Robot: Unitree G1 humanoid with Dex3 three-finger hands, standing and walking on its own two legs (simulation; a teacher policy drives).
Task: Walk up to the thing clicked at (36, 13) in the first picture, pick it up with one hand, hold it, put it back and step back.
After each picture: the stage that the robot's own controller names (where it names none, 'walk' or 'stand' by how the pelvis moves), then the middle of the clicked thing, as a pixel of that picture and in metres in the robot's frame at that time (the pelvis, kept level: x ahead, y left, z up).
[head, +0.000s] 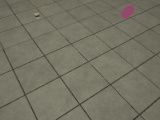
stand; (36, 14) +2.09 +0.68 -0.72
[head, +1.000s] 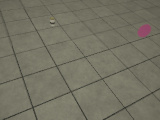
walk; (52, 21) +2.01 +0.33 -0.70
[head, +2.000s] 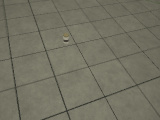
walk; (66, 38) +1.41 +0.14 -0.72
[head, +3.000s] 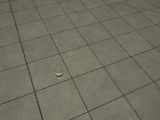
walk; (58, 72) +0.92 +0.19 -0.71
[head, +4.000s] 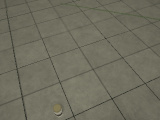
walk; (58, 110) +0.55 +0.24 -0.70
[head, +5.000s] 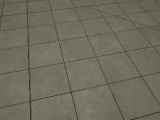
stand; out of the picture +0.43 +0.13 -0.71
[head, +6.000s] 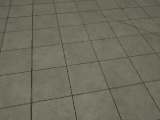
stand; out of the picture +0.42 +0.13 -0.72
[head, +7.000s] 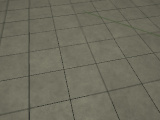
stand; out of the picture +0.39 +0.16 -0.73
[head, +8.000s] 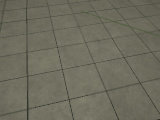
stand; out of the picture +0.39 +0.16 -0.73
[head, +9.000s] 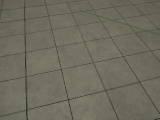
go down; out of the picture +0.38 +0.17 -0.73
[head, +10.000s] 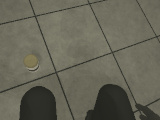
go down; (32, 63) +0.46 +0.20 -0.37
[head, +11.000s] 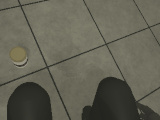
approach; (19, 58) +0.46 +0.23 -0.30
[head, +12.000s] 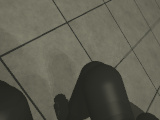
close in; out of the picture +0.45 +0.27 -0.23
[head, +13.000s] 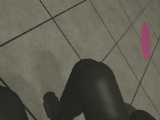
close; out of the picture +0.44 +0.28 -0.23
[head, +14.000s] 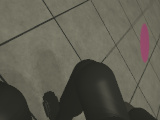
lift; out of the picture +0.42 +0.27 -0.23
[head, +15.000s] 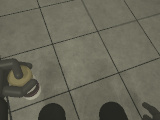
lift; (26, 83) +0.33 +0.20 -0.04
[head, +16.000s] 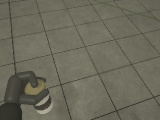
hold; (39, 97) +0.31 +0.16 -0.03
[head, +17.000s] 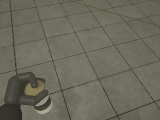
hold; (39, 97) +0.32 +0.17 -0.02
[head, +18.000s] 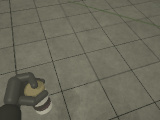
hold; (39, 97) +0.32 +0.17 -0.02
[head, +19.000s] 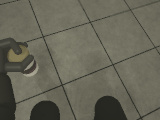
crouch; (24, 61) +0.43 +0.19 -0.09
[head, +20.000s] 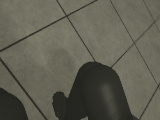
lower; out of the picture +0.43 +0.29 -0.24
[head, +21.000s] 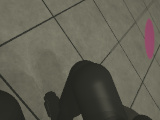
lower; out of the picture +0.43 +0.30 -0.23
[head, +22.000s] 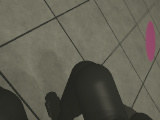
lower; out of the picture +0.43 +0.30 -0.24
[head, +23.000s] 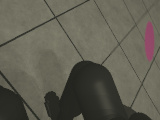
lower; out of the picture +0.43 +0.29 -0.24
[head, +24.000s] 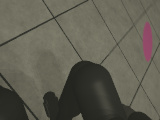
loosen; out of the picture +0.43 +0.29 -0.24
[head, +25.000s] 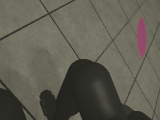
withdraw; out of the picture +0.42 +0.29 -0.23
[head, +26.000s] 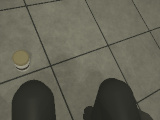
walk; (21, 61) +0.44 +0.24 -0.29
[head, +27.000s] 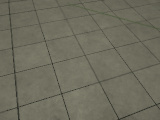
stand; out of the picture +0.37 +0.17 -0.65
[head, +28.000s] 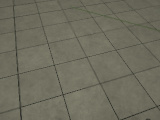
stand; out of the picture +0.39 +0.18 -0.67
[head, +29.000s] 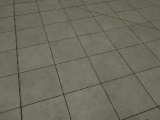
stand; out of the picture +0.38 +0.17 -0.67
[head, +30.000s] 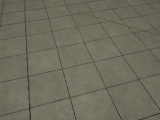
stand; out of the picture +0.40 +0.16 -0.72
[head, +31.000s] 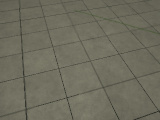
stand; out of the picture +0.38 +0.18 -0.73
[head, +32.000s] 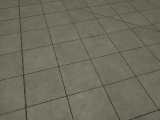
walk; out of the picture +0.38 +0.17 -0.73
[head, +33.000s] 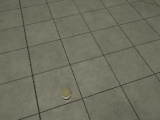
walk; (66, 95) +0.58 +0.14 -0.70
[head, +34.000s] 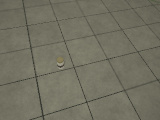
walk; (60, 63) +0.91 +0.18 -0.70
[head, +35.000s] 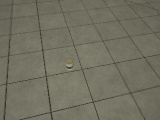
stand; (69, 64) +1.00 +0.13 -0.70
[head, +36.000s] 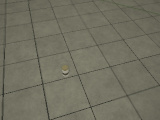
stand; (65, 70) +0.99 +0.15 -0.73
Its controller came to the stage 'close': yes
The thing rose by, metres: 0.70
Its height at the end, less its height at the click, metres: +0.00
